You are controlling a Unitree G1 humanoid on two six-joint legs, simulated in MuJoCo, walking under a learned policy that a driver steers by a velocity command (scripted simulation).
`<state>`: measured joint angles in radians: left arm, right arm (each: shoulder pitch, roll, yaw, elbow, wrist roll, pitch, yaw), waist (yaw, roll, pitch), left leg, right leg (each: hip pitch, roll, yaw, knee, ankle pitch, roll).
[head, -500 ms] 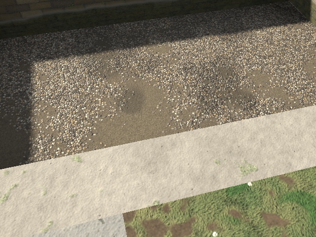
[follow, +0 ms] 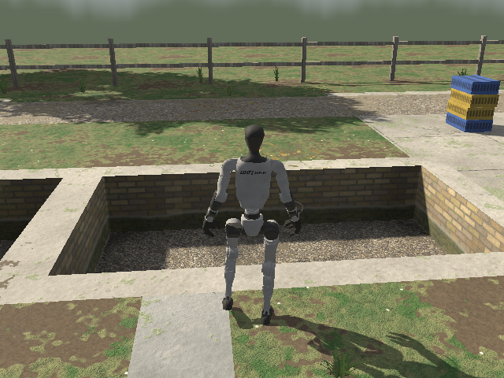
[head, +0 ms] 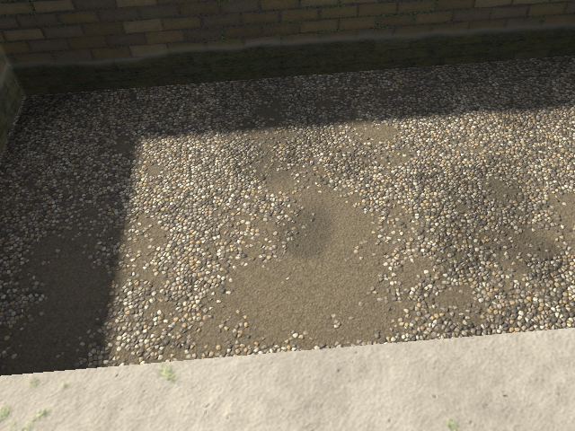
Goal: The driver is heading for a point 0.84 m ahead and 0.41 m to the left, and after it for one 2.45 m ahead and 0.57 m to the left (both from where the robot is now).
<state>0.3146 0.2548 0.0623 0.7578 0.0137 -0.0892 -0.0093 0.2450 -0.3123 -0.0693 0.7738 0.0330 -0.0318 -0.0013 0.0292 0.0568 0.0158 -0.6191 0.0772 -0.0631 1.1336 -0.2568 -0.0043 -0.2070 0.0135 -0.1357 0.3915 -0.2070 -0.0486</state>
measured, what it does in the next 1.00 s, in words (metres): walks ahead, turning left: left foot, then right foot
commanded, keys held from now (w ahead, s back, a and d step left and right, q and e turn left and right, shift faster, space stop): w+q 0.16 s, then q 0.84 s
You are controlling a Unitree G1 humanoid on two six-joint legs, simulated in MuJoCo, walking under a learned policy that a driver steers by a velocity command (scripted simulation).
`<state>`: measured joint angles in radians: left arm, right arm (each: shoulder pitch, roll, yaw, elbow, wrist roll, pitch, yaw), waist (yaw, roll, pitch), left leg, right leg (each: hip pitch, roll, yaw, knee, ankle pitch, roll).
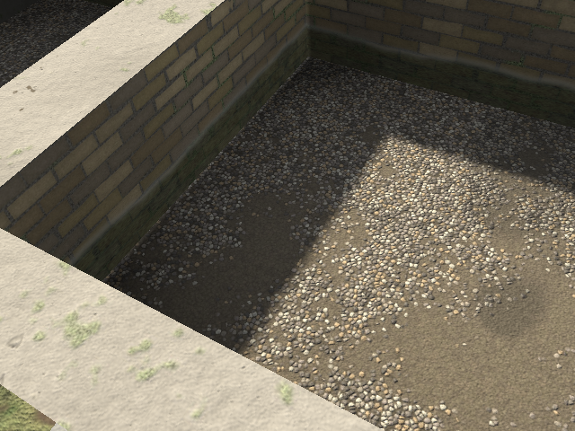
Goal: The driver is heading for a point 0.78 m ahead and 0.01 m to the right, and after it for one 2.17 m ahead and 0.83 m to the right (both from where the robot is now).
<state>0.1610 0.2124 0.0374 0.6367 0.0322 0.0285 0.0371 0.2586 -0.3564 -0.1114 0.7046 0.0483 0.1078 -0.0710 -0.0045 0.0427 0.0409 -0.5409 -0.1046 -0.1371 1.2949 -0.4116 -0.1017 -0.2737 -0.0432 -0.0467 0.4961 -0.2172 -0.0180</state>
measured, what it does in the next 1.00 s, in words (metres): steps on the spot, turning left: left foot, then right foot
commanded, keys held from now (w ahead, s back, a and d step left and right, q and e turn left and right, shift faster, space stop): q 0.30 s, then no key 0.26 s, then w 0.44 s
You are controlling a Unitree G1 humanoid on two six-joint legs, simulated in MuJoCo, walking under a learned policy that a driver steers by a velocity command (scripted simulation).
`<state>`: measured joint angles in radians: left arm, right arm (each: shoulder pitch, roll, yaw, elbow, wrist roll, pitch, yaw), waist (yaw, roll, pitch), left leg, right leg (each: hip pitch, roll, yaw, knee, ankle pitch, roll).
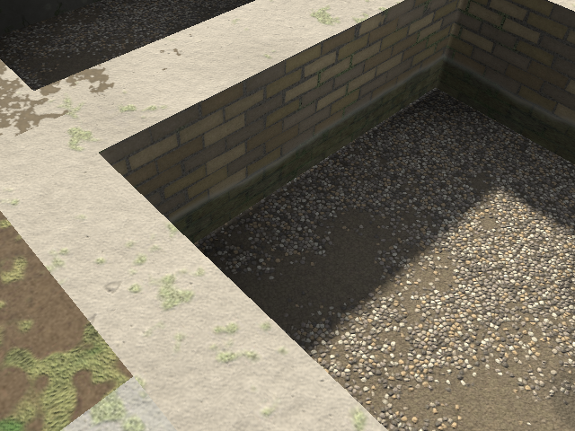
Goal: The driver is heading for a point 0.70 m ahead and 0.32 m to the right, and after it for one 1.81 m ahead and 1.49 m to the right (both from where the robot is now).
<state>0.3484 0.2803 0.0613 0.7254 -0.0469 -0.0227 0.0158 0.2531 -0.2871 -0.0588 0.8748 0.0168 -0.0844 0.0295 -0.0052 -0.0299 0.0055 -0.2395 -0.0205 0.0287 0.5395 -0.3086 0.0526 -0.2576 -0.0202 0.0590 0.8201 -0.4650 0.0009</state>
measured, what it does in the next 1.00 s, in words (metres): walks ahead, turning right: right foot, then left foot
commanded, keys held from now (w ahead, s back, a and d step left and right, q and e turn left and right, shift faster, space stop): w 0.04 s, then w+e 0.96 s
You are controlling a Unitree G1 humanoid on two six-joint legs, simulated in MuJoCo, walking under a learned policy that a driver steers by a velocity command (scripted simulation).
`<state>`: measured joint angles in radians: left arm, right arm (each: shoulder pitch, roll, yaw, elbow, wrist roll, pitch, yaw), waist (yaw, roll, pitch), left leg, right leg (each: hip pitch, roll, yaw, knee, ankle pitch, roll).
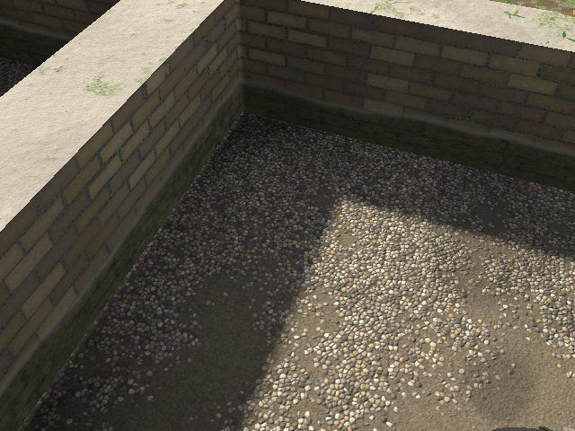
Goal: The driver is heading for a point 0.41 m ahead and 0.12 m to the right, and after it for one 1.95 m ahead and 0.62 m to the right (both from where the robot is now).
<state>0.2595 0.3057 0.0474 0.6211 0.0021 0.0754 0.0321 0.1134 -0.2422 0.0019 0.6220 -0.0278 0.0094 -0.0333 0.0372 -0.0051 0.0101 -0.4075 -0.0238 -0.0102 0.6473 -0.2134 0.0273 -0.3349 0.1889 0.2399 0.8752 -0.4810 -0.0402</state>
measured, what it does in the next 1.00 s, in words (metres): steps on the spot, turning right: right foot, then left foot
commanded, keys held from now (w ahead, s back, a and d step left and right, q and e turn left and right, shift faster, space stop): w+e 0.46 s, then e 0.34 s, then no key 0.20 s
